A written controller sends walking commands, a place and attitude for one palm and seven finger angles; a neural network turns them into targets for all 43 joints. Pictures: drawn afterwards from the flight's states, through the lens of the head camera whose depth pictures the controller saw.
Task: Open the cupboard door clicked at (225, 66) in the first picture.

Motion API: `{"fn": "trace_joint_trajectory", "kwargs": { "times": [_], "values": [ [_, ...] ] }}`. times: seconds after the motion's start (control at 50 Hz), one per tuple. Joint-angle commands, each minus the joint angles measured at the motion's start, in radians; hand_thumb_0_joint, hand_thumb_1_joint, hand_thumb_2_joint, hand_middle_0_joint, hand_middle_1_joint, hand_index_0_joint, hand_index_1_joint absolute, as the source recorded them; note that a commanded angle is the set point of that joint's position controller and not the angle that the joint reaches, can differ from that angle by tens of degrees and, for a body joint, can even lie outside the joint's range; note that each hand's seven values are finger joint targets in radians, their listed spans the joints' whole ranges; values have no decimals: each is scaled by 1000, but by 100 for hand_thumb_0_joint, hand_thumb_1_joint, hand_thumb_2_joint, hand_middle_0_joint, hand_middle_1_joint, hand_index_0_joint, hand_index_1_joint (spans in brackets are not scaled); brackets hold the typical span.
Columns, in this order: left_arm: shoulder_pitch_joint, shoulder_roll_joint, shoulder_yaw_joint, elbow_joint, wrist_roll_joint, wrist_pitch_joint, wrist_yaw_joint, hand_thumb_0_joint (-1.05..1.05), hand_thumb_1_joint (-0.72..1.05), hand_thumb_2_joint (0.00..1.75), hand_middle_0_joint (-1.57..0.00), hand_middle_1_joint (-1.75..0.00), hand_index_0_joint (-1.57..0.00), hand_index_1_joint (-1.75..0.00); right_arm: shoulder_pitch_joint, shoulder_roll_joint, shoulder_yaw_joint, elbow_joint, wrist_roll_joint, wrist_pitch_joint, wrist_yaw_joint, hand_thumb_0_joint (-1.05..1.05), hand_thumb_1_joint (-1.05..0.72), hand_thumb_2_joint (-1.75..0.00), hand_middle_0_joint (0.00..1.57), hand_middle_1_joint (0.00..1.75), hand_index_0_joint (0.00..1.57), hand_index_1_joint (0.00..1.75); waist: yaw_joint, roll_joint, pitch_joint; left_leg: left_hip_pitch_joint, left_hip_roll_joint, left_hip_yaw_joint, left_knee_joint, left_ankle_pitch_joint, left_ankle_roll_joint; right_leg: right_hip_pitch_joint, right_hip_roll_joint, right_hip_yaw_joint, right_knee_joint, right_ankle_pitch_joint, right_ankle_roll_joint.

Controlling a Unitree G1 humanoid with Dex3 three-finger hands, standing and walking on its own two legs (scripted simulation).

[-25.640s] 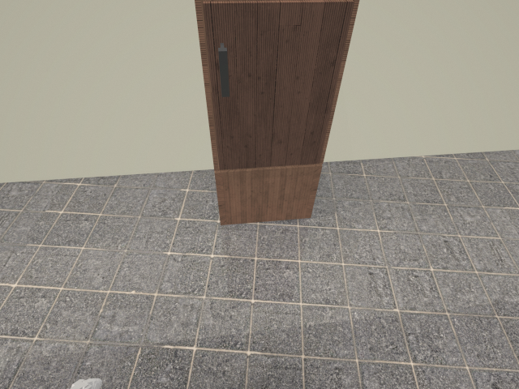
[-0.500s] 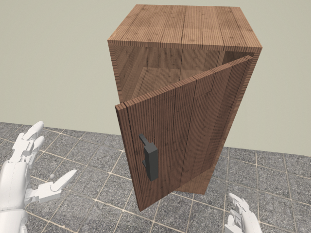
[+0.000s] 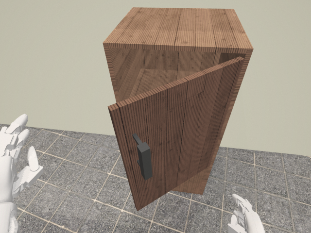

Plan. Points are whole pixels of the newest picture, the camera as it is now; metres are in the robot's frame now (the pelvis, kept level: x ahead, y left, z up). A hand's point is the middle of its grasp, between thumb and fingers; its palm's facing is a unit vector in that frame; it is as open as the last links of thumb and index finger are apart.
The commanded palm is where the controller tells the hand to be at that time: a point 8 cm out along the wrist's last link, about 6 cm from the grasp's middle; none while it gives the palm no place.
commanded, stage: draw the hand back to the body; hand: left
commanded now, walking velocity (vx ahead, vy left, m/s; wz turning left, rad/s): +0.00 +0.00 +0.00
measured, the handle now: (141, 156) +0.30 +0.08 +0.04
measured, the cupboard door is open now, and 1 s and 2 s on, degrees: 40 40 40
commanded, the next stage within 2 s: step back with the hand held close in 0.10 s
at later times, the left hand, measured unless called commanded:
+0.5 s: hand (34, 172) +0.18 +0.27 +0.15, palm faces +0.38 -0.79 -0.48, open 7.4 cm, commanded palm +0.12 +0.31 +0.18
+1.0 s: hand (8, 198) +0.12 +0.28 +0.15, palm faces +0.44 -0.78 -0.44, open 7.4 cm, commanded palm +0.06 +0.32 +0.18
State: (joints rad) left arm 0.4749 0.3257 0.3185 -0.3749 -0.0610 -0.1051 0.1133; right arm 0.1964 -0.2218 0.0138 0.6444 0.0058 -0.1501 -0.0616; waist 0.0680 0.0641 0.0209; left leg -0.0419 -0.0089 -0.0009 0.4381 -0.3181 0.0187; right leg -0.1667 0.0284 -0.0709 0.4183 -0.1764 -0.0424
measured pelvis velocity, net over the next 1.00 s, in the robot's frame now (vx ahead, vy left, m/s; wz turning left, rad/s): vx -0.09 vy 0.02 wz -0.01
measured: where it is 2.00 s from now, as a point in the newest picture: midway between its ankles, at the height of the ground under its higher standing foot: outside the picture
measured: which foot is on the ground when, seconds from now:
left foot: down 0.00-1.00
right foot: down 0.00-1.00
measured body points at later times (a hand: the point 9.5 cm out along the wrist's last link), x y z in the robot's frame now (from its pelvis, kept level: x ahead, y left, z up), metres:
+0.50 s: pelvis -0.02 +0.01 +0.00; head -0.02 +0.00 +0.45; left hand +0.15 +0.31 +0.17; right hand +0.15 -0.24 -0.08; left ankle -0.05 +0.11 -0.74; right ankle +0.04 -0.09 -0.74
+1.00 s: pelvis -0.09 +0.02 -0.02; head -0.08 +0.04 +0.42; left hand +0.09 +0.32 +0.18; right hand +0.07 -0.22 -0.10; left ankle -0.05 +0.11 -0.74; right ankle +0.04 -0.09 -0.74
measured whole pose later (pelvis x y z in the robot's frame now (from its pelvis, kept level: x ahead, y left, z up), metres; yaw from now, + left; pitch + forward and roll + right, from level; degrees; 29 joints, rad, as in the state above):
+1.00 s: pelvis -0.09 +0.02 -0.02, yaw -1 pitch -1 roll +0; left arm 0.50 0.39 0.44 -0.52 0.00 -0.23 0.15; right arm 0.23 -0.21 0.01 0.56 0.00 -0.06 -0.06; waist -0.01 -0.04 0.03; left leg -0.38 -0.04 0.04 0.71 -0.35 0.06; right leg -0.47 -0.01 -0.04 0.61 -0.13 -0.01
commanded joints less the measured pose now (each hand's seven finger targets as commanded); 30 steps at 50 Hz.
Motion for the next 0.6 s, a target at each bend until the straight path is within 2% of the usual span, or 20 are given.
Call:
{"fn": "trace_joint_trajectory", "kwargs": {
  "times": [0.0, 0.08, 0.18, 0.2, 0.22, 0.24, 0.26, 0.28, 0.3, 0.32, 0.34, 0.36, 0.42, 0.44, 0.46, 0.52, 0.54, 0.58],
  "values": [
    [-99, 200, 135, -225, 1, -70, 28, 0, 90, 90, -20, -30, -20, -30, -136, -90, -27, -163, 5, -63, -10, 0, -90, -90, 20, 30, 20, 30, 3, 16, -69, -157, 14, -12, -94, 217, -1, 160, -45, 69, -57, 91, 16],
    [-100, 187, 126, -198, 1, -71, 25, 0, 90, 90, -20, -30, -20, -30, -139, -90, -28, -158, 7, -63, -11, 0, -90, -90, 20, 30, 20, 30, 1, -11, -43, -157, 15, -11, -96, 189, 2, 144, -45, 70, -71, 51, 19],
    [-99, 186, 125, -192, -4, -75, 22, 0, 90, 90, -20, -30, -20, -30, -142, -92, -31, -155, 5, -64, -9, 0, -90, -90, 20, 30, 20, 30, 2, -14, -54, -154, 14, -7, -96, 179, 6, 152, -50, 78, -77, 40, 20],
    [-190, 216, 139, -227, -1, -80, 26, 0, 90, 90, -20, -30, -20, -30, -150, -93, -30, -151, 7, -65, -10, 0, -90, -90, 20, 30, 20, 30, -4, 0, -60, -146, 12, -7, -95, 167, 7, 146, -50, 85, -86, 26, 20],
    [-258, 330, 275, -240, 7, -121, 32, 0, 90, 90, -20, -30, -20, -30, -100, -117, -33, -187, 15, -42, -11, 0, -90, -90, 20, 30, 20, 30, -46, -78, 20, -215, 24, -30, -52, 62, 26, 41, -101, 213, -156, 0, 22],
    [-268, 320, 260, -208, 18, -137, 27, 0, 90, 90, -20, -30, -20, -30, -95, -107, -32, -172, 13, -25, -11, 0, -90, -90, 20, 30, 20, 30, -50, -68, 24, -214, 16, -47, -30, 32, 28, 20, -132, 227, -177, -26, 8],
    [-128, 232, 204, -124, 15, -130, 18, 0, 90, 90, -20, -30, -20, -30, -101, -106, -35, -170, 9, -14, -11, 0, -90, -90, 20, 30, 20, 30, -56, -98, -1, -183, 16, -42, -8, 48, 29, -8, -143, 229, -183, -39, 7],
    [-58, 195, 168, -119, 20, -130, 13, 0, 90, 90, -20, -30, -20, -30, -102, -113, -39, -176, 5, -2, -6, 0, -90, -90, 20, 30, 20, 30, -56, -70, -39, -165, 18, -34, 2, 80, 29, -4, -149, 223, -174, -13, 8],
    [-40, 185, 153, -147, 20, -133, 11, 0, 90, 90, -20, -30, -20, -30, -104, -120, -40, -181, 4, 6, -2, 0, -90, -90, 20, 30, 20, 30, -60, -52, -59, -173, 23, -35, -4, 95, 25, 4, -151, 212, -158, 15, 9],
    [-20, 194, 161, -161, 21, -137, 15, 0, 90, 90, -20, -30, -20, -30, -103, -124, -43, -186, 3, 13, -1, 0, -90, -90, 20, 30, 20, 30, -59, -64, -86, -191, 28, -41, -17, 112, 20, 30, -149, 197, -135, 49, 9],
    [-10, 208, 172, -193, 21, -140, 19, 0, 90, 90, -20, -30, -20, -30, -112, -131, -47, -190, 3, 18, -3, 0, -90, -90, 20, 30, 20, 30, -54, -16, -109, -199, 34, -46, -34, 141, 18, 57, -148, 184, -102, 116, 6],
    [9, 215, 177, -216, 21, -141, 24, 0, 90, 90, -20, -30, -20, -30, -109, -131, -48, -198, 4, 24, -5, 0, -90, -90, 20, 30, 20, 30, -56, -12, -131, -217, 43, -55, -49, 167, 14, 81, -138, 171, -66, 166, 9],
    [37, 253, 222, -258, 23, -140, 37, 0, 90, 90, -20, -30, -20, -30, -108, -130, -58, -220, 7, 44, -10, 0, -90, -90, 20, 30, 20, 30, -54, -55, -173, -267, 61, -66, -54, 248, 11, 130, -117, 151, 15, 290, 21],
    [34, 277, 244, -275, 24, -140, 42, 0, 90, 90, -20, -30, -20, -30, -115, -134, -62, -219, 8, 48, -14, 0, -90, -90, 20, 30, 20, 30, -51, -30, -181, -278, 66, -73, -56, 273, 9, 140, -120, 143, 43, 328, 18],
    [45, 267, 240, -277, 23, -138, 45, 0, 90, 90, -20, -30, -20, -30, -109, -127, -62, -228, 10, 52, -15, 0, -90, -90, 20, 30, 20, 30, -52, -44, -185, -296, 72, -80, -56, 279, 9, 145, -116, 140, 67, 333, 21],
    [58, 265, 246, -298, 28, -139, 48, 0, 90, 90, -20, -30, -20, -30, -104, -133, -69, -244, 12, 59, -15, 0, -90, -90, 20, 30, 20, 30, -54, -21, -176, -370, 86, -93, -56, 257, 18, 159, -105, 141, 123, 354, 26],
    [59, 275, 258, -297, 30, -139, 51, 0, 90, 90, -20, -30, -20, -30, -112, -135, -72, -240, 11, 58, -18, 0, -90, -90, 20, 30, 20, 30, -51, 7, -172, -386, 92, -97, -64, 231, 23, 156, -105, 139, 139, 346, 29],
    [57, 247, 235, -303, 36, -139, 51, 0, 90, 90, -20, -30, -20, -30, -101, -137, -71, -250, 12, 58, -17, 0, -90, -90, 20, 30, 20, 30, -56, 10, -140, -468, 106, -109, -79, 128, 40, 164, -91, 143, 168, 285, 36]
  ]
}}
